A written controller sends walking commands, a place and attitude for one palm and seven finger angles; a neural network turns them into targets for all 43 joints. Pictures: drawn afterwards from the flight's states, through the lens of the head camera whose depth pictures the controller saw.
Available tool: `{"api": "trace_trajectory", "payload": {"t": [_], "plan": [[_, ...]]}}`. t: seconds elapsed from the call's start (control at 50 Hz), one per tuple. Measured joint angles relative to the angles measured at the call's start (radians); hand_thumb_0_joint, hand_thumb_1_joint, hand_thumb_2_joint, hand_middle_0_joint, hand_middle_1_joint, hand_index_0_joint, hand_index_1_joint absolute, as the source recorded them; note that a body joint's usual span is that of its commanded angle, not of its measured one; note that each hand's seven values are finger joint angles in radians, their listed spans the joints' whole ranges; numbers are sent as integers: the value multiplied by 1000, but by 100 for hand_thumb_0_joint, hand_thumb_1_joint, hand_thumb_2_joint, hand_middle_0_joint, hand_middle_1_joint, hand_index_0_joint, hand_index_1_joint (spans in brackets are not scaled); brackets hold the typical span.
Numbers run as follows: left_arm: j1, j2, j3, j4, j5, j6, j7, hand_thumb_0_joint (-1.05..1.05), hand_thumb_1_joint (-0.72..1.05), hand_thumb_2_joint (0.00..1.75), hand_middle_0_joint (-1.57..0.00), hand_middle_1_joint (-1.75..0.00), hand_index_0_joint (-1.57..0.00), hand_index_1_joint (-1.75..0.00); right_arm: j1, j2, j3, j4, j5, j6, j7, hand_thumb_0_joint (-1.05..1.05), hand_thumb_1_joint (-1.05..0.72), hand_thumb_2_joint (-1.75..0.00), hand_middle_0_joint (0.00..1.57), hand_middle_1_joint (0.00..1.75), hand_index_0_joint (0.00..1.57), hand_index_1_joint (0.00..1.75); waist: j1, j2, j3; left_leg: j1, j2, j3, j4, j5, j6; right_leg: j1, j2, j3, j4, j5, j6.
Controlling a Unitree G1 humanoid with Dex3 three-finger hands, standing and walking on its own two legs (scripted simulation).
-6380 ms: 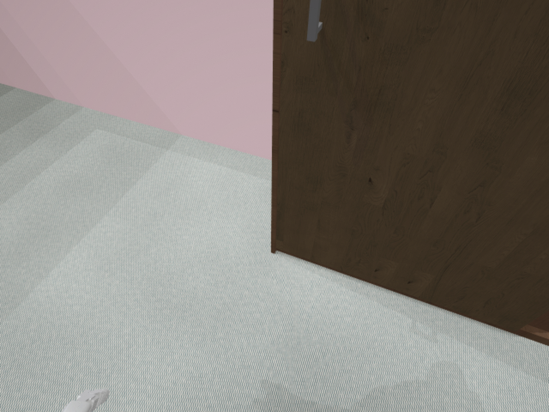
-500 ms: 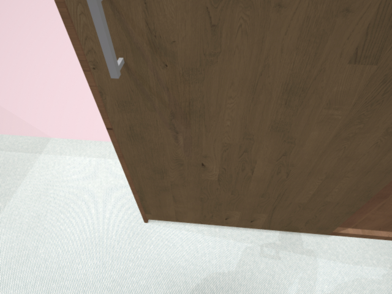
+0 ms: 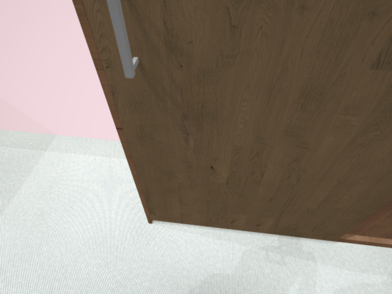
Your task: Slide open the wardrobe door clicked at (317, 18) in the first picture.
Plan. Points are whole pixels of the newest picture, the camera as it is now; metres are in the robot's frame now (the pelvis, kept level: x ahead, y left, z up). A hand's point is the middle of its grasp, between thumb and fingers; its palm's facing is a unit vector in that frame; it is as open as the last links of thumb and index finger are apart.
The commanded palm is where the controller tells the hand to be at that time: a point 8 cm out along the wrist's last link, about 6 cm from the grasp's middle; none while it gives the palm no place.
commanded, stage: shuffle to correct the standing spot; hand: left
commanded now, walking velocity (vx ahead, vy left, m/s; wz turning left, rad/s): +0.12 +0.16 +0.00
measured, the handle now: (125, 34) +0.53 +0.19 +0.26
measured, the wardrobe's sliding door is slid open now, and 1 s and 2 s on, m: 0.00 0.00 0.00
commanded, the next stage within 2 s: come to a stop and stand still in 0.18 s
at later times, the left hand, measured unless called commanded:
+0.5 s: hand out of the picture +0.05 +0.23 -0.19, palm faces +0.08 -0.98 -0.18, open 7.3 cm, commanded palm none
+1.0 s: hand out of the picture +0.10 +0.19 -0.16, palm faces +0.04 -0.97 -0.24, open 7.3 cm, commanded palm none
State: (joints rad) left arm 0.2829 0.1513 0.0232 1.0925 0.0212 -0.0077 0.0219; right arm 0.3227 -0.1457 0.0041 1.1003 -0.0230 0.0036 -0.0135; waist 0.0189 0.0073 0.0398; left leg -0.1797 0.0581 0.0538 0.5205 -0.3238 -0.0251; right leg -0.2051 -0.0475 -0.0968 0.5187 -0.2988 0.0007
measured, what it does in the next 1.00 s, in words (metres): steps on the spot: left foot, then right foot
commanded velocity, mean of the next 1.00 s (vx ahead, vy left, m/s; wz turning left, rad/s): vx -0.02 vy -0.01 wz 0.00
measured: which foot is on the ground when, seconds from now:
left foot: down 0.00-0.26, up 0.28-0.44, down 0.46-0.80, up 0.82-1.00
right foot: down 0.00-0.50, up 0.52-0.76, down 0.78-1.00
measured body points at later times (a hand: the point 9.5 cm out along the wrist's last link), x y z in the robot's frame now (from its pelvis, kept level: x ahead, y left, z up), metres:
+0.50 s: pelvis +0.07 +0.06 -0.01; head +0.10 +0.07 +0.44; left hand +0.05 +0.28 -0.17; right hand +0.10 -0.18 -0.16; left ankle +0.08 +0.19 -0.74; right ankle +0.02 -0.08 -0.73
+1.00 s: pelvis +0.04 +0.01 +0.00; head +0.06 -0.01 +0.45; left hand +0.09 +0.24 -0.14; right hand +0.07 -0.22 -0.16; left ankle +0.02 +0.15 -0.71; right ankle +0.06 -0.05 -0.74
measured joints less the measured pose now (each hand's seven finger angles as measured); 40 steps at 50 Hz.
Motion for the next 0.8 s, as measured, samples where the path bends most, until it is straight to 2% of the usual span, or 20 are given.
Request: {"api": "trace_trajectory", "payload": {"t": [0.08,0.12,0.18,0.22,0.24,0.26,0.32,0.36,0.4,0.46,0.5,0.54,0.6,0.66,0.74,0.78,0.8], "plan": [[28,5,17,-7,3,9,0,0,91,90,-20,-30,-20,-30,16,2,-5,-11,-1,-4,1,0,-91,-90,20,30,20,30,7,-27,-1,3,-24,14,20,-30,13,-10,-26,16,40,-33,14],[33,11,22,-7,5,21,0,0,91,90,-20,-30,-20,-30,28,6,-5,-24,-3,-17,-1,0,-91,-90,20,30,20,30,6,-39,2,10,-39,25,23,-42,26,-30,-39,26,95,-81,-6],[21,14,23,-11,5,30,0,1,91,90,-20,-30,-20,-30,41,14,-2,-38,-6,-27,-10,0,-91,-90,20,30,20,30,0,-31,17,24,-46,36,17,-53,41,-77,-26,14,212,-210,-27],[6,12,25,-22,2,21,-2,1,91,90,-20,-30,-20,-30,50,18,1,-40,-5,-26,-12,0,-91,-90,20,30,20,30,-5,-20,28,30,-50,34,17,-59,42,-76,-12,-11,177,-179,-35],[0,11,25,-32,2,12,-4,1,91,90,-20,-30,-20,-30,57,20,3,-39,-3,-25,-12,0,-90,-90,20,30,20,30,-5,-17,31,27,-56,31,31,-69,40,-62,-8,-18,122,-105,-40],[-7,8,26,-40,3,-2,-4,1,91,90,-20,-30,-20,-30,62,20,2,-36,3,-22,-10,0,-90,-90,20,30,20,30,-6,-12,36,11,-59,29,71,-80,42,-57,-12,-21,107,-23,-39],[-14,-9,23,-57,2,-36,2,1,91,90,-20,-30,-20,-30,44,12,-8,-17,6,4,-3,0,-90,-90,20,30,20,30,3,9,39,-99,-61,17,328,-188,31,-30,-27,-44,109,-68,-21],[-6,-19,22,-63,7,-37,10,0,91,90,-20,-30,-20,-30,12,6,-17,-19,6,17,3,0,-90,-90,20,30,20,30,10,8,39,-165,-51,17,415,-193,24,-5,-35,-44,71,-72,-9],[7,-20,20,-59,11,-27,14,0,91,90,-20,-30,-20,-30,-26,5,-22,-35,7,18,7,0,-91,-90,20,30,20,30,10,-8,38,-193,-36,21,360,-142,18,11,-45,-36,39,-58,4],[24,-19,14,-44,8,-5,13,0,91,90,-20,-30,-20,-30,-60,-18,-29,-54,6,-2,0,2,-94,-90,20,30,20,30,6,-23,39,-149,-11,24,114,83,7,16,-52,-21,58,-75,27],[26,-17,12,-29,1,15,13,0,91,90,-20,-30,-20,-30,-70,-27,-31,-62,3,-21,-4,2,-94,-90,20,30,20,30,3,-24,35,-125,-7,26,87,45,13,5,-50,-11,107,-115,36],[12,-2,14,-18,-4,31,16,0,91,90,-20,-30,-20,-30,-87,-14,-24,-63,1,-26,-13,2,-93,-90,20,30,20,30,5,-51,38,-116,-19,39,90,15,23,-7,-46,19,146,-168,23],[-20,15,15,-19,-7,40,18,1,91,90,-20,-30,-20,-30,-114,1,-22,-69,0,-27,-33,1,-94,-90,20,30,20,30,3,-58,51,-96,-23,43,42,45,26,-49,-15,40,239,-235,14],[-49,23,22,-42,-5,47,12,1,91,90,-20,-30,-20,-30,-137,-3,-29,-85,-4,-16,-36,1,-94,-90,20,30,20,30,-7,-38,62,-88,-13,40,2,75,24,-97,15,38,300,-250,10],[-85,31,32,-86,-2,49,5,1,91,90,-20,-30,-20,-30,-147,-15,-39,-99,-8,-2,-33,0,-93,-90,20,30,20,30,-16,-9,67,-92,3,37,-19,101,6,-121,32,32,249,-184,1],[-89,34,32,-109,1,35,2,0,91,90,-20,-30,-20,-30,-138,-23,-44,-101,-6,6,-28,0,-92,-90,20,30,20,30,-15,-1,60,-107,4,36,6,96,-8,-82,26,31,105,-53,0],[-88,35,31,-116,5,25,4,0,91,90,-20,-30,-20,-30,-136,-26,-47,-100,-1,11,-24,0,-92,-90,20,30,20,30,-13,2,56,-117,8,37,32,84,-12,-77,25,27,77,22,-17]]}}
